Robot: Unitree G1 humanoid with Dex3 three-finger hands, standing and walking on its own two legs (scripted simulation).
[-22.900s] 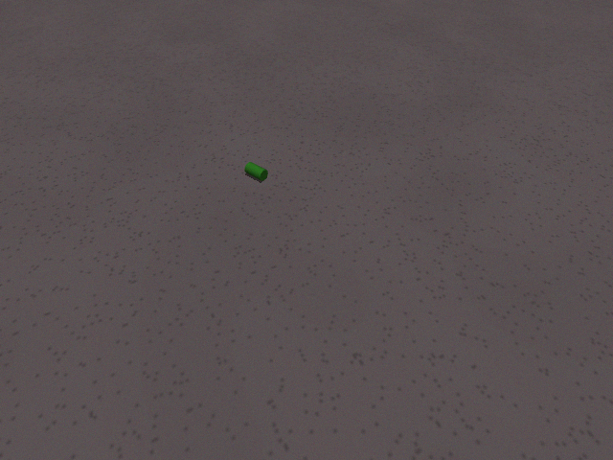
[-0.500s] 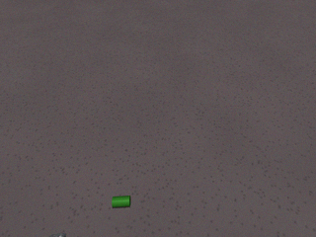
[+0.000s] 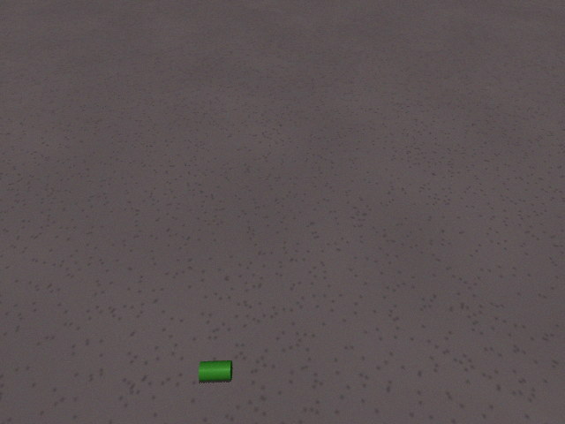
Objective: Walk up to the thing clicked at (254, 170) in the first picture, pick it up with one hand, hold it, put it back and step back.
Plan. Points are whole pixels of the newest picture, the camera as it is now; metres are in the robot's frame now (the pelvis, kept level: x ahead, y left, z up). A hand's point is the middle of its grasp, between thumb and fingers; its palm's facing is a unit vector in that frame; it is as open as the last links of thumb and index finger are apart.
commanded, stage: walk up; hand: left
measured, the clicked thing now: (215, 370) +0.43 +0.25 -0.75
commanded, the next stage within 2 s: stand in 0.38 s
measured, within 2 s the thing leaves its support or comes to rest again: neither
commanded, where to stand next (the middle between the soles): +0.05 +0.01 m, yaw +0 degrees
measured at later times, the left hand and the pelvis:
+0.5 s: hand out of the picture +0.08 +0.25 -0.16, palm faces -0.02 -0.94 -0.35, open 7.4 cm; pelvis +0.01 +0.00 +0.00, yaw +0 degrees
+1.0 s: hand out of the picture +0.09 +0.25 -0.15, palm faces -0.03 -0.94 -0.35, open 7.4 cm; pelvis +0.01 -0.01 +0.00, yaw +0 degrees
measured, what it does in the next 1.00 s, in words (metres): stands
